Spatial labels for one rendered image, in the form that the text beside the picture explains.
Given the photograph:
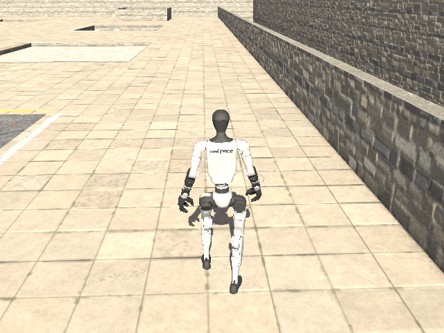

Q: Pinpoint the robot right upper arm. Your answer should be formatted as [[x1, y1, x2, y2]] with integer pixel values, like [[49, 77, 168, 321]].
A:
[[236, 139, 255, 177]]

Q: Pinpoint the robot left upper arm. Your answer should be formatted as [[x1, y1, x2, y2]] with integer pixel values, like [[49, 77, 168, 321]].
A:
[[188, 140, 207, 179]]

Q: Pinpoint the robot left foot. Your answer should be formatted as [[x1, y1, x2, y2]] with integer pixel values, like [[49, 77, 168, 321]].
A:
[[201, 254, 211, 269]]

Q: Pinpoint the robot right hand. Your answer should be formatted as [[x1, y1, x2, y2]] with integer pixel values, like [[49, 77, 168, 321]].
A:
[[246, 188, 262, 202]]

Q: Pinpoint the robot left hand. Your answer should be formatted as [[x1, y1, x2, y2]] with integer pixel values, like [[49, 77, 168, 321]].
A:
[[178, 196, 194, 213]]

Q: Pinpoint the robot left forearm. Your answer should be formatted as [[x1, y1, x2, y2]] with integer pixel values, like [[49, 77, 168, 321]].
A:
[[180, 168, 195, 198]]

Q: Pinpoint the robot right forearm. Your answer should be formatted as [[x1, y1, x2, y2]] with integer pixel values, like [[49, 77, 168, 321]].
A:
[[248, 166, 261, 191]]

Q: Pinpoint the humanoid robot torso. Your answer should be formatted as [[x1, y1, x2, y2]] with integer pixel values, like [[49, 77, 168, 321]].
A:
[[205, 136, 237, 208]]

